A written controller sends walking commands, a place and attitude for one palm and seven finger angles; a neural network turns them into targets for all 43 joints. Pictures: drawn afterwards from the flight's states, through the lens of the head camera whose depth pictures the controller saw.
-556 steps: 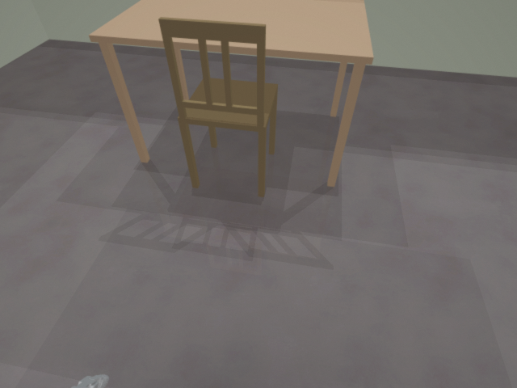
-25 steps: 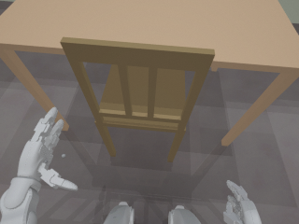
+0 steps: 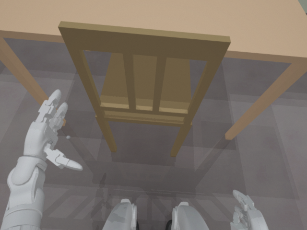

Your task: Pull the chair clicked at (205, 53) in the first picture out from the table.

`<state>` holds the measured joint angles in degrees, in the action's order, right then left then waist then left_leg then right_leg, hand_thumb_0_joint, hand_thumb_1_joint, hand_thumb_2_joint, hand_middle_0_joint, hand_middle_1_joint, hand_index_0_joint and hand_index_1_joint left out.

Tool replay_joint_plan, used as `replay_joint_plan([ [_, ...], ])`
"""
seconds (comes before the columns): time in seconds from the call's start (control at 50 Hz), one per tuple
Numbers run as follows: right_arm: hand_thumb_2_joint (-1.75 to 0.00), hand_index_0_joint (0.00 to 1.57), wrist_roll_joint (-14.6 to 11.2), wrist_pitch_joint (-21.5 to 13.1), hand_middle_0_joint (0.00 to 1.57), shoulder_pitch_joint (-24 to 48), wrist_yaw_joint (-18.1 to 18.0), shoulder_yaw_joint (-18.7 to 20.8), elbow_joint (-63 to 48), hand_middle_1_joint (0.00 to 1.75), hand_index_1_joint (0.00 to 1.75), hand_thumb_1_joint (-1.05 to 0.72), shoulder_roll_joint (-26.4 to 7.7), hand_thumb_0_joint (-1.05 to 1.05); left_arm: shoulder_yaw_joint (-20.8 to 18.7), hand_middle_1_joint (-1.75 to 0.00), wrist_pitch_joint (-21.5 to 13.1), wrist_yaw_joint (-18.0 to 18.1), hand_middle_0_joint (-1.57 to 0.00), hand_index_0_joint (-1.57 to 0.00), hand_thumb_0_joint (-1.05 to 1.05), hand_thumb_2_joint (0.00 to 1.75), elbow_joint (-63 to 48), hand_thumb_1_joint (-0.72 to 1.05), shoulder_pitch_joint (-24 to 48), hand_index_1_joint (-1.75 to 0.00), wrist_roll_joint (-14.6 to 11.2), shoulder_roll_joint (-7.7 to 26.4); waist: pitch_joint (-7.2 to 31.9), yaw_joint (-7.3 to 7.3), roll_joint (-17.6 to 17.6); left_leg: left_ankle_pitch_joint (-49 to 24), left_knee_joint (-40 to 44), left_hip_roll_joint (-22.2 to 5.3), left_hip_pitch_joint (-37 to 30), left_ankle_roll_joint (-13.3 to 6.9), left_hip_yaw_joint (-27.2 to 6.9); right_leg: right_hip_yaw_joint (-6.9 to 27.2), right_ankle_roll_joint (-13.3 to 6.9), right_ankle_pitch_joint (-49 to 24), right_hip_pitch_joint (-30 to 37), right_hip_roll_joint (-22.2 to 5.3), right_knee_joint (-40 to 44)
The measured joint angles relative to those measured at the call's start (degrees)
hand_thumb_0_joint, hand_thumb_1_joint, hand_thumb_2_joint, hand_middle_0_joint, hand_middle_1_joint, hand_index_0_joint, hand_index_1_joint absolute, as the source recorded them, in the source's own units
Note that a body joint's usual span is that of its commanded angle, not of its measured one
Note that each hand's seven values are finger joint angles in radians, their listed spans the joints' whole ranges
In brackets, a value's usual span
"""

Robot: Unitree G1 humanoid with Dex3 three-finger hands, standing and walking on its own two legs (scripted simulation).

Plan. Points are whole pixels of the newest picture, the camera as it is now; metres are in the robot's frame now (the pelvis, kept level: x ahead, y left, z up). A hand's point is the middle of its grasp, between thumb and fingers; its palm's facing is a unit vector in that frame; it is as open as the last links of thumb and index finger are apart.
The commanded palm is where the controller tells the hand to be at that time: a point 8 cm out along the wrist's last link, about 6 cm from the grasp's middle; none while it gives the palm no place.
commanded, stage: aim the fingers beside a spindle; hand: left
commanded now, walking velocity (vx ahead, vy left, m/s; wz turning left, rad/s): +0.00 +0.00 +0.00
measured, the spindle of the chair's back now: (130, 84) +0.53 +0.09 -0.01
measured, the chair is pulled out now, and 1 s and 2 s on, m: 0.00 0.00 0.00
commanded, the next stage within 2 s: push the fingers through the gap in 1.12 s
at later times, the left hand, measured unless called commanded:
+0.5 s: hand (78, 120) +0.39 +0.21 +0.01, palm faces -0.05 -1.00 -0.06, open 16.9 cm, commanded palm +0.37 +0.26 +0.01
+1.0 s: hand (77, 122) +0.38 +0.22 +0.01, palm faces -0.05 -1.00 -0.06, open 17.0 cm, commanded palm +0.36 +0.26 +0.01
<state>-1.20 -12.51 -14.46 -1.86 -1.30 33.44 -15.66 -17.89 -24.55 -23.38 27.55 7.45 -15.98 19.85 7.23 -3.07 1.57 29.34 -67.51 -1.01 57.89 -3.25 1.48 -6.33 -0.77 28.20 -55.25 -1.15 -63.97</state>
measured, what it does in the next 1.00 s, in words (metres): stands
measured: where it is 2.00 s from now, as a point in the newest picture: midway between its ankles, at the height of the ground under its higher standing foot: outside the picture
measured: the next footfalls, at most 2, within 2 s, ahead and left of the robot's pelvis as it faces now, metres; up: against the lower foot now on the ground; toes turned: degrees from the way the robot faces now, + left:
none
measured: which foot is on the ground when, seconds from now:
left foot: down 0.00-1.00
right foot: down 0.00-1.00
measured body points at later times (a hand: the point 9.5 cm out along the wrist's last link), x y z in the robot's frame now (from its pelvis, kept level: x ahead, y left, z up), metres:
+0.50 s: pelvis +0.00 +0.01 -0.01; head +0.12 +0.02 +0.42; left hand +0.38 +0.27 +0.01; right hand +0.11 -0.25 -0.12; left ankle +0.03 +0.08 -0.65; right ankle +0.02 -0.12 -0.65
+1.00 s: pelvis +0.00 +0.00 -0.01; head +0.13 +0.01 +0.42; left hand +0.38 +0.27 +0.01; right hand +0.12 -0.27 -0.12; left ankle +0.03 +0.08 -0.65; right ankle +0.02 -0.12 -0.65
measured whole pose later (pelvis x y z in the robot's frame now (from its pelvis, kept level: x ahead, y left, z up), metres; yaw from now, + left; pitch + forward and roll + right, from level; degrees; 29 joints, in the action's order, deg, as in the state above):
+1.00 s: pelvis +0.00 +0.00 -0.01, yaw -1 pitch +23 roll -4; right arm -0.7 -6.5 -14.3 -0.5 -1.0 34.3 -15.9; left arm -20.1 -27.9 -22.6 39.9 19.8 -13.0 21.9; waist 7.5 -4.2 1.6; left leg 30.6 -71.1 -1.6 63.4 -3.0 1.1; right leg -6.5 -1.2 29.3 -60.8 -0.7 -67.4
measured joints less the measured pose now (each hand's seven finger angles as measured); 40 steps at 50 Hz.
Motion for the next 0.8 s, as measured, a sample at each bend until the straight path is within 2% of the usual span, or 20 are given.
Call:
replay_joint_plan([
  [0.28, -0.9, 0.21, 0.61, 2.94, 0.2, -0.88, 1.17, -0.09, 0.11, 0.3, 0.3, -0.9, 0.24, 0.01, 1.31, -0.08, -0.37, 3.14, -0.06, -0.06, -0.02, 0.3, 4.69, -0.5, 6.48, -0.08, 2.72, -0.55, 0.57, -0.37, 0.47, 0.37, -1.3, 0.38, 2.63, -0.87, 0.85, 0.85, 0.93, 0.08, -2.75, -0.46, -1.23],
  [0.46, -0.9, 0.21, 0.97, 4.89, 0.2, -0.64, 1.45, -0.11, 0.81, 0.3, 0.3, -0.9, 0.21, 0.01, 0.21, -0.08, -1.5, 4.4, -0.06, -0.06, -0.02, 0.3, 9.88, -0.5, 12.06, -0.08, 4.46, 0.21, 0.43, -0.97, 0.28, 0.85, -3.01, 0.16, 4.98, -0.63, 0.58, 0.61, 0.6, 0.66, -5.07, -0.33, -2.96],
  [0.6, -0.9, 0.21, 0.82, 6.43, 0.2, -0.64, 1.42, -0.33, 1.06, 0.3, 0.3, -0.9, 0.02, 0.01, -2.19, -0.08, -1.88, 3.3, -0.06, -0.06, -0.02, 0.3, 15.11, -0.5, 15.92, -0.08, 4.6, 2.31, 0.46, -1.67, -0.01, 1.25, -3.93, -0.3, 6.24, -0.32, 0.41, 0.48, 0.12, 1.03, -6.46, 0.1, -3.95],
  [0.66, -0.9, 0.21, 0.73, 6.86, 0.2, -0.91, 1.67, 0.0, 0.6, 0.3, 0.3, -0.9, -0.06, 0.01, -3.07, -0.08, -1.68, 2.72, -0.06, -0.06, -0.02, 0.3, 13.97, -0.5, 14.69, -0.08, 4.05, 2.85, 0.3, -1.92, 0.2, 1.32, -3.86, -0.53, 6.24, -0.12, 0.38, 0.48, -0.03, 1.03, -6.51, 0.34, -3.83],
  [0.8, -0.9, 0.2, 0.31, 7.11, 0.2, -1.55, 1.79, 0.14, 0.61, 0.3, 0.3, -0.9, -0.17, 0.01, -2.7, -0.08, -2.3, 1.33, -0.06, -0.06, -0.02, 0.3, 12.05, -0.5, 11.24, -0.08, 2.67, 2.17, 0.54, -1.24, 0.19, 1.04, -2.49, -0.58, 4.84, 0.03, 0.43, 0.57, -0.14, 0.81, -5.25, 0.5, -2.63],
])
